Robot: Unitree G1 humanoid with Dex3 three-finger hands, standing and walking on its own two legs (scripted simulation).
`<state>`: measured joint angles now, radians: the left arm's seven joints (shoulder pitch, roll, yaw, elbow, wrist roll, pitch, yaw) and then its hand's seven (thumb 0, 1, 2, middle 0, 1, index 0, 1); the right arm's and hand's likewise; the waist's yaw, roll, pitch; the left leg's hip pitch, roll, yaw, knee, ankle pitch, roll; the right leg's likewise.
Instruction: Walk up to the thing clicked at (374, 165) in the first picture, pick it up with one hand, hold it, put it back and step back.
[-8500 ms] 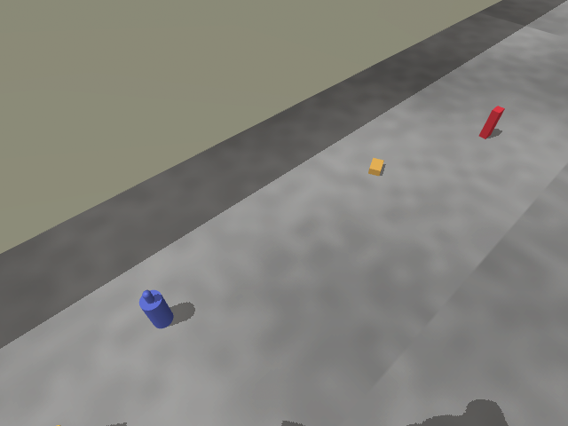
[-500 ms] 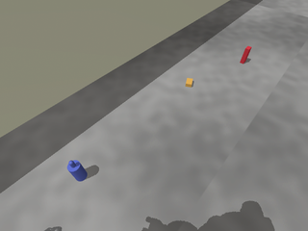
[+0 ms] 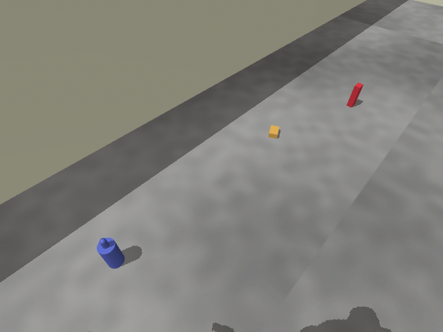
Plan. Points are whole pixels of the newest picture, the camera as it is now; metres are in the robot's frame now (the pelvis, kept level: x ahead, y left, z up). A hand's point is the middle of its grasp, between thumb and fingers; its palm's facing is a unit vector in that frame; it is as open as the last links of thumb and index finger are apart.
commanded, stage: walk up
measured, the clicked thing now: (273, 131) +1.51 -0.29 -0.76
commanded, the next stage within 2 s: stand in 0.02 s
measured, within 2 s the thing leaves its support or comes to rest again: neither
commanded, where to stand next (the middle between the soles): +0.05 +0.00 m, yaw -2 degrees
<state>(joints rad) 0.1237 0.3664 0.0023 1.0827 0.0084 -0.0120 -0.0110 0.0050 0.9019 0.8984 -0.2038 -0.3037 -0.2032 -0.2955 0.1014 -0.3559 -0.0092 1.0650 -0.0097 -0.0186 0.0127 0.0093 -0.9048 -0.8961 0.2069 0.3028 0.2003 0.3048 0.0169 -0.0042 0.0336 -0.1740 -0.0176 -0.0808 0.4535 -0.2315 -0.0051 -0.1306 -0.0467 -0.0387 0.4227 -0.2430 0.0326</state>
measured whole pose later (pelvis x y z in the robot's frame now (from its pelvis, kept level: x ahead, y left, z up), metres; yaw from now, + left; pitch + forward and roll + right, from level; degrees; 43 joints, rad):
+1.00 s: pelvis -0.02 -0.01 +0.01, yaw -2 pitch -2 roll +0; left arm 0.12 0.37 0.00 1.13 0.01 0.00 -0.01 0.00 0.90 0.90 -0.20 -0.30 -0.20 -0.30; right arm 0.14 -0.35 -0.01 1.15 -0.02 0.00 0.02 0.01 -0.91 -0.90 0.21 0.30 0.20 0.30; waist 0.00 -0.01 0.06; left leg -0.15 0.00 -0.06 0.34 -0.15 -0.02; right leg -0.14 -0.03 -0.01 0.35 -0.17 0.02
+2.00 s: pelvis +0.01 -0.01 +0.01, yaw -2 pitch -2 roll +0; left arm 0.11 0.36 0.00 1.11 0.01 0.00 -0.01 0.00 0.90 0.90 -0.20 -0.30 -0.20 -0.30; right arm 0.11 -0.35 0.00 1.13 -0.01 0.00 0.01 0.01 -0.91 -0.90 0.21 0.30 0.20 0.30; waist 0.00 0.00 0.05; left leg -0.11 0.01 -0.06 0.32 -0.18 -0.03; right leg -0.10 -0.02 -0.02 0.33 -0.20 0.02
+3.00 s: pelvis +0.07 +0.03 +0.00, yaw -8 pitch -3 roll -1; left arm 0.33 0.42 0.05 1.00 0.02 0.02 -0.02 0.01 0.90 0.90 -0.20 -0.30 -0.20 -0.30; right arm 0.23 -0.37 -0.08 0.95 -0.05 -0.04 0.03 0.01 -0.91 -0.90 0.21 0.30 0.20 0.30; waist 0.01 -0.05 0.09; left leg -0.15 0.01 0.06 0.45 -0.25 0.03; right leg -0.32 0.02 0.08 0.92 -0.43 -0.02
